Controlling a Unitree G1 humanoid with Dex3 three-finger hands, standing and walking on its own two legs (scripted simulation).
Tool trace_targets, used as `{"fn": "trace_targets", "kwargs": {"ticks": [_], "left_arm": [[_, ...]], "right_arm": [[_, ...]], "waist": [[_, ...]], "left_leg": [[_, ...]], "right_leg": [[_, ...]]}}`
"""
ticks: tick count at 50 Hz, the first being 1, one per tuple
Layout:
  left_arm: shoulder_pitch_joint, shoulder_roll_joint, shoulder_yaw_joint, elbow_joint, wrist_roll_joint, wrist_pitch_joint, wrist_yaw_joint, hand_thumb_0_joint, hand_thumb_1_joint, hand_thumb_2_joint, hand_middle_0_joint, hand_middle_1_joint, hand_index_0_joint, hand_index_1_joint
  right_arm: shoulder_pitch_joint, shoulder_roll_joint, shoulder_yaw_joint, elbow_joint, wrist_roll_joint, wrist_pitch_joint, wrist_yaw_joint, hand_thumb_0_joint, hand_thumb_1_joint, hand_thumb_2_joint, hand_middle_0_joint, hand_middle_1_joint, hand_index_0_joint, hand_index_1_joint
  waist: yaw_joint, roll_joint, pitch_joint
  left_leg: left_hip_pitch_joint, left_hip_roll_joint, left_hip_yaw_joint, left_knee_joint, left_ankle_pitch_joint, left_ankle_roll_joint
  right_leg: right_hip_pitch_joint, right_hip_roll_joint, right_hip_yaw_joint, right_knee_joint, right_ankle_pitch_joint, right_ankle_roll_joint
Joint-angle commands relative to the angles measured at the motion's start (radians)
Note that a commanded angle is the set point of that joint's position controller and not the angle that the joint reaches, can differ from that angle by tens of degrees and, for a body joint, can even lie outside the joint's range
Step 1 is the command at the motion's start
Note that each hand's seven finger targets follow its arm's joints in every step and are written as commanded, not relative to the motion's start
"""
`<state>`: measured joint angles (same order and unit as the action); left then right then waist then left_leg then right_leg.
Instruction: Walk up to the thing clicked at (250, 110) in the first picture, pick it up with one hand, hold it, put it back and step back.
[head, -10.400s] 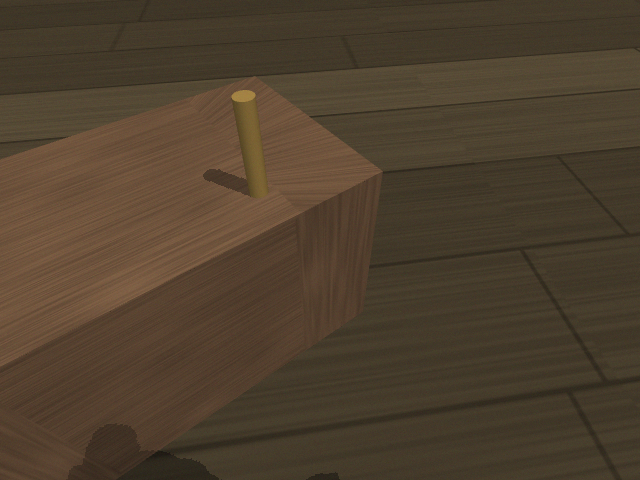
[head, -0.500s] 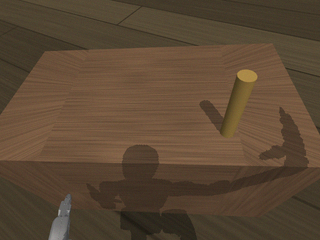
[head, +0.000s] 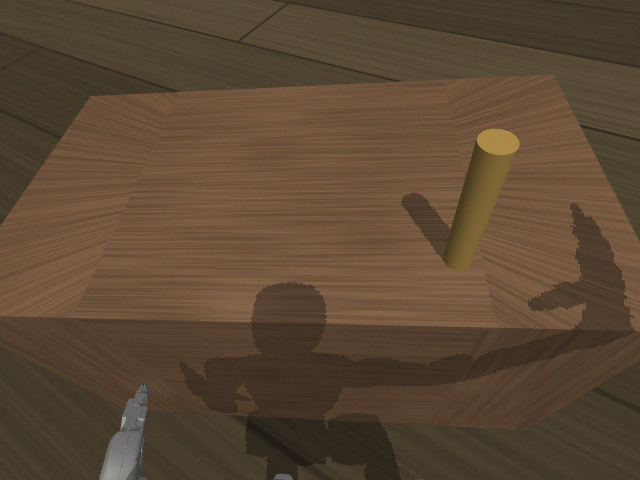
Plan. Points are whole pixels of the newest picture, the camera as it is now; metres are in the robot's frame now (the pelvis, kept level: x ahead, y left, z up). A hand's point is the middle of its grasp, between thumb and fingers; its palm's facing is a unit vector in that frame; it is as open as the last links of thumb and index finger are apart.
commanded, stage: go down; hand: right
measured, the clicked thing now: (474, 210) +0.47 -0.16 +0.04
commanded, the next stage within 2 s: approach in 0.64 s
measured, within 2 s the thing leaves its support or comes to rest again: neither
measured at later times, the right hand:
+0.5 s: hand out of the picture +0.37 -0.36 +0.10, palm faces +0.15 +0.99 +0.00, open 17.5 cm
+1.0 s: hand out of the picture +0.37 -0.34 +0.08, palm faces +0.11 +0.99 +0.01, open 17.5 cm
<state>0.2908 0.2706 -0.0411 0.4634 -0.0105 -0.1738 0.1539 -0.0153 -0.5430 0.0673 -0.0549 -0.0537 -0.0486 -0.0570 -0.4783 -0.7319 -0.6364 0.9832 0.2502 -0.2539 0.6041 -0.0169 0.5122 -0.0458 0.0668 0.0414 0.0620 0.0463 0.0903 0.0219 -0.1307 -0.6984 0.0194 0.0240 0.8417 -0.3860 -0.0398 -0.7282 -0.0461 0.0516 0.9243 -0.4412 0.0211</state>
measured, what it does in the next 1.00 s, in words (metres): stands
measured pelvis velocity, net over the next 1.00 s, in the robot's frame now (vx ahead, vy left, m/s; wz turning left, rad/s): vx -0.01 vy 0.00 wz -0.01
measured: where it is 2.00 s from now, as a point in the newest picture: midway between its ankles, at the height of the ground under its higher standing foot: outside the picture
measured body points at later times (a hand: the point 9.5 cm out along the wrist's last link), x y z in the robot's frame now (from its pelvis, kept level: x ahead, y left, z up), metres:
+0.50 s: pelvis +0.00 +0.00 +0.00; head +0.06 -0.03 +0.44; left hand +0.15 +0.27 -0.05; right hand +0.35 -0.41 +0.10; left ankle +0.01 +0.15 -0.69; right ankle +0.00 -0.13 -0.69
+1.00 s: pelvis -0.01 +0.00 -0.01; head +0.06 -0.03 +0.44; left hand +0.15 +0.27 -0.05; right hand +0.36 -0.39 +0.08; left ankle +0.01 +0.15 -0.69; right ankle +0.00 -0.13 -0.69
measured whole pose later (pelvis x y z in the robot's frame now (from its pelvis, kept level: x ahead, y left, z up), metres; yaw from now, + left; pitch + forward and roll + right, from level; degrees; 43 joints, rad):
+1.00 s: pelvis -0.01 +0.00 -0.01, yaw +0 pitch +15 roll +2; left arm 0.30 0.27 -0.03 0.42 0.00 -0.19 0.14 -0.02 -0.53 0.04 -0.06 -0.05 -0.05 -0.05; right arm -0.51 -0.71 -0.57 1.03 0.26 -0.29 0.59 -0.02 0.55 -0.04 0.05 0.04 0.06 0.05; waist 0.09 0.02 -0.13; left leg -0.76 0.03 0.03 0.90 -0.40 -0.04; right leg -0.78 -0.04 0.06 0.97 -0.45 0.02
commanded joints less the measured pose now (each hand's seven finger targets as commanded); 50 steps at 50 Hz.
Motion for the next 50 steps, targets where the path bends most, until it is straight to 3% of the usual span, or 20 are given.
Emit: {"fn": "trace_targets", "kwargs": {"ticks": [1, 5, 7, 9, 11, 14, 17, 18, 20, 22, 24, 27, 30, 34, 37, 39, 42, 44, 47, 50], "left_arm": [[-0.006, 0.179, 0.082, -0.163, 0.001, -0.055, 0.016, 0.0, -0.554, 0.059, -0.048, -0.048, -0.044, -0.052], [0.007, 0.148, 0.062, -0.137, 0.001, -0.05, 0.007, 0.0, -0.551, 0.056, -0.048, -0.05, -0.046, -0.052], [-0.004, 0.163, 0.078, -0.162, 0.001, -0.054, 0.005, 0.0, -0.551, 0.055, -0.048, -0.047, -0.045, -0.05], [-0.026, 0.139, 0.044, -0.183, 0.002, -0.057, -0.004, 0.0, -0.554, 0.057, -0.049, -0.047, -0.045, -0.051], [-0.015, 0.161, 0.065, -0.194, -0.001, -0.056, -0.001, 0.0, -0.55, 0.056, -0.048, -0.049, -0.046, -0.051], [-0.013, 0.198, 0.096, -0.22, -0.002, -0.059, 0.003, 0.0, -0.549, 0.056, -0.048, -0.051, -0.047, -0.052], [0.001, 0.191, 0.096, -0.176, -0.002, -0.053, 0.006, 0.0, -0.554, 0.061, -0.047, -0.047, -0.042, -0.052], [-0.014, 0.162, 0.064, -0.174, -0.002, -0.054, 0.003, 0.0, -0.547, 0.057, -0.047, -0.051, -0.045, -0.052], [-0.009, 0.179, 0.091, -0.149, 0.001, -0.052, 0.007, 0.0, -0.55, 0.058, -0.047, -0.048, -0.044, -0.051], [-0.019, 0.173, 0.082, -0.183, 0.0, -0.054, 0.005, 0.0, -0.545, 0.053, -0.048, -0.049, -0.047, -0.05], [-0.01, 0.151, 0.06, -0.163, 0.001, -0.052, 0.005, 0.0, -0.547, 0.054, -0.047, -0.049, -0.046, -0.05], [0.015, 0.205, 0.115, -0.167, 0.0, -0.049, 0.008, 0.0, -0.55, 0.054, -0.048, -0.047, -0.045, -0.05], [-0.02, 0.146, 0.058, -0.185, -0.001, -0.055, -0.002, 0.0, -0.547, 0.052, -0.048, -0.048, -0.047, -0.049], [-0.012, 0.197, 0.093, -0.212, 0.001, -0.059, 0.006, 0.0, -0.543, 0.05, -0.049, -0.049, -0.048, -0.049], [0.017, 0.155, 0.067, -0.162, 0.0, -0.055, 0.002, 0.0, -0.562, 0.055, -0.042, -0.031, -0.03, -0.042], [-0.011, 0.142, 0.05, -0.18, 0.001, -0.061, 0.002, 0.0, -0.546, 0.038, -0.053, -0.048, -0.05, -0.05], [-0.005, 0.186, 0.105, -0.152, 0.005, -0.061, 0.008, 0.0, -0.545, 0.037, -0.052, -0.049, -0.05, -0.051], [-0.027, 0.192, 0.111, -0.172, 0.009, -0.069, 0.006, 0.0, -0.543, 0.035, -0.053, -0.051, -0.052, -0.051], [-0.012, 0.174, 0.101, -0.164, 0.011, -0.071, -0.002, 0.0, -0.545, 0.037, -0.054, -0.051, -0.053, -0.051], [0.002, 0.143, 0.075, -0.225, 0.018, -0.08, -0.013, 0.0, -0.538, 0.033, -0.056, -0.052, -0.057, -0.05]], "right_arm": [[-0.323, -0.409, -0.06, -0.218, 0.026, -0.053, -0.008, 0.0, 0.515, -0.049, 0.064, 0.047, 0.06, 0.047], [-0.313, -0.401, -0.054, -0.156, 0.021, -0.049, 0.0, 0.0, 0.527, -0.05, 0.06, 0.048, 0.058, 0.048], [-0.298, -0.389, -0.054, -0.156, 0.024, -0.052, 0.005, 0.0, 0.547, -0.053, 0.057, 0.051, 0.056, 0.051], [-0.284, -0.375, -0.047, -0.161, 0.024, -0.053, 0.012, 0.0, 0.526, -0.048, 0.063, 0.048, 0.06, 0.048], [-0.294, -0.396, -0.058, -0.175, 0.028, -0.058, 0.014, 0.0, 0.544, -0.05, 0.059, 0.05, 0.057, 0.05], [-0.303, -0.398, -0.067, -0.213, 0.039, -0.064, 0.014, 0.0, 0.543, -0.049, 0.059, 0.049, 0.057, 0.049], [-0.291, -0.409, -0.075, -0.203, 0.036, -0.059, 0.01, 0.0, 0.568, -0.047, 0.057, 0.05, 0.057, 0.05], [-0.3, -0.399, -0.065, -0.216, 0.036, -0.06, 0.007, 0.0, 0.554, -0.043, 0.06, 0.048, 0.058, 0.047], [-0.335, -0.417, -0.067, -0.219, 0.026, -0.065, 0.0, 0.0, 0.563, -0.049, 0.058, 0.051, 0.057, 0.051], [-0.336, -0.42, -0.073, -0.237, 0.021, -0.067, -0.004, 0.0, 0.546, -0.049, 0.059, 0.05, 0.058, 0.05], [-0.272, -0.362, -0.046, -0.147, 0.024, -0.055, 0.01, 0.0, 0.548, -0.052, 0.058, 0.051, 0.057, 0.05], [-0.266, -0.385, -0.053, -0.178, 0.027, -0.056, 0.013, 0.0, 0.556, -0.053, 0.057, 0.052, 0.058, 0.052], [-0.29, -0.33, -0.03, -0.192, 0.04, -0.058, 0.02, 0.0, 0.563, -0.051, 0.056, 0.051, 0.057, 0.051], [-0.321, -0.429, -0.078, -0.225, 0.033, -0.076, 0.007, 0.0, 0.568, -0.052, 0.056, 0.052, 0.058, 0.052], [-0.268, -0.36, -0.046, -0.185, 0.037, -0.07, 0.01, 0.0, 0.611, -0.043, 0.03, 0.06, 0.046, 0.059], [-0.323, -0.418, -0.074, -0.25, 0.032, -0.081, 0.005, 0.0, 0.562, -0.042, 0.054, 0.045, 0.054, 0.044], [-0.294, -0.335, -0.027, -0.174, 0.036, -0.065, 0.007, 0.0, 0.561, -0.038, 0.054, 0.043, 0.054, 0.043], [-0.34, -0.285, 0.013, -0.183, 0.034, -0.073, 0.008, 0.0, 0.546, -0.042, 0.055, 0.043, 0.056, 0.043], [-0.334, -0.202, 0.061, -0.108, 0.031, -0.076, 0.003, 0.0, 0.54, -0.046, 0.056, 0.044, 0.058, 0.044], [-0.356, -0.145, 0.093, -0.102, 0.022, -0.104, -0.013, 0.0, 0.536, -0.051, 0.054, 0.046, 0.058, 0.045]], "waist": [[-0.004, -0.187, -0.323], [-0.008, -0.187, -0.274], [-0.004, -0.175, -0.312], [-0.018, -0.188, -0.303], [-0.011, -0.183, -0.308], [-0.002, -0.183, -0.376], [-0.013, -0.196, -0.335], [-0.021, -0.206, -0.317], [-0.009, -0.213, -0.297], [-0.009, -0.201, -0.332], [-0.008, -0.177, -0.286], [-0.006, -0.187, -0.316], [-0.007, -0.182, -0.302], [-0.007, -0.194, -0.335], [-0.012, -0.185, -0.264], [-0.018, -0.232, -0.309], [0.006, -0.197, -0.267], [0.026, -0.197, -0.272], [0.038, -0.148, -0.25], [0.054, -0.106, -0.311]], "left_leg": [[0.124, -0.033, 0.013, -0.082, 0.233, 0.053], [0.111, -0.03, 0.011, -0.073, 0.265, 0.051], [0.124, -0.027, 0.006, -0.067, 0.286, 0.05], [0.127, -0.028, 0.009, -0.065, 0.269, 0.052], [0.127, -0.028, 0.006, -0.07, 0.24, 0.051], [0.143, -0.027, 0.005, -0.063, 0.271, 0.049], [0.12, -0.03, 0.012, -0.059, 0.265, 0.051], [0.122, -0.028, 0.01, -0.065, 0.257, 0.051], [0.095, -0.03, 0.011, -0.065, 0.21, 0.054], [0.135, -0.026, 0.003, -0.069, 0.232, 0.053], [0.105, -0.034, 0.017, -0.059, 0.224, 0.053], [0.104, -0.033, 0.017, -0.06, 0.256, 0.053], [0.108, -0.031, 0.014, -0.064, 0.233, 0.052], [0.119, -0.031, 0.016, -0.063, 0.215, 0.053], [0.095, -0.03, 0.012, -0.069, 0.184, 0.053], [0.11, -0.027, 0.006, -0.069, 0.186, 0.055], [0.067, -0.029, 0.009, -0.058, 0.184, 0.054], [0.026, -0.034, 0.017, -0.046, 0.171, 0.054], [-0.012, -0.036, 0.021, -0.031, 0.165, 0.051], [0.005, -0.03, 0.008, -0.015, 0.199, 0.047]], "right_leg": [[0.256, 0.027, -0.003, -0.136, 0.342, -0.027], [0.228, 0.03, -0.008, -0.118, 0.386, -0.029], [0.239, 0.03, -0.01, -0.106, 0.397, -0.031], [0.221, 0.032, -0.009, -0.108, 0.378, -0.031], [0.216, 0.033, -0.011, -0.114, 0.318, -0.035], [0.257, 0.035, -0.009, -0.107, 0.353, -0.033], [0.246, 0.032, -0.003, -0.106, 0.395, -0.028], [0.24, 0.035, -0.009, -0.111, 0.367, -0.03], [0.235, 0.029, -0.005, -0.125, 0.313, -0.028], [0.233, 0.035, -0.009, -0.121, 0.304, -0.034], [0.214, 0.028, -0.002, -0.124, 0.338, -0.026], [0.256, 0.028, -0.002, -0.114, 0.397, -0.024], [0.23, 0.03, -0.004, -0.115, 0.34, -0.029], [0.247, 0.029, -0.002, -0.125, 0.313, -0.025], [0.206, 0.035, -0.009, -0.134, 0.254, -0.031], [0.22, 0.034, -0.01, -0.132, 0.255, -0.028], [0.204, 0.03, -0.006, -0.126, 0.266, -0.027], [0.226, 0.019, 0.004, -0.12, 0.291, -0.02], [0.201, 0.019, 0.008, -0.098, 0.287, -0.024], [0.175, 0.029, -0.003, -0.06, 0.262, -0.035]]}}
